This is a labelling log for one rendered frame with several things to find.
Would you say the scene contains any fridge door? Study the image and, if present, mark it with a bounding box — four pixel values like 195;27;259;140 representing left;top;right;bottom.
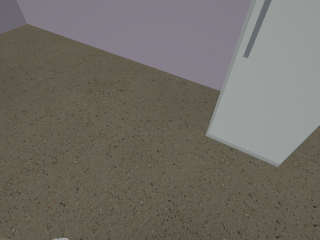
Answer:
209;0;320;164

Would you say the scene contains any handle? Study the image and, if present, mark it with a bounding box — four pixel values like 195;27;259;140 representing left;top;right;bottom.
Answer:
243;0;272;58

